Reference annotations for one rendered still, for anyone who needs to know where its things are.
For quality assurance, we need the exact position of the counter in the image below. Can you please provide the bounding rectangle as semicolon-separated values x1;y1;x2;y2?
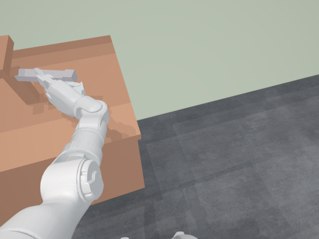
0;35;145;227

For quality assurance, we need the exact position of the tap lever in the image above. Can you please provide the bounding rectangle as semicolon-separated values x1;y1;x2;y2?
14;69;78;82

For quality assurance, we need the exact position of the robot left upper arm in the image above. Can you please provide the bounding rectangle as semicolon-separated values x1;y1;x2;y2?
0;158;104;239

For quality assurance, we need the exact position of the left robot hand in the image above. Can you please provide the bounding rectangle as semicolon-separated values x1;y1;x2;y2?
34;68;86;117

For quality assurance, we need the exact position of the right robot shin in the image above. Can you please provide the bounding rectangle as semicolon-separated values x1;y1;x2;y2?
173;232;184;238

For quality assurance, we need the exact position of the robot left forearm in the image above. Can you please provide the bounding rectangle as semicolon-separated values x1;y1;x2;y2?
40;96;110;195

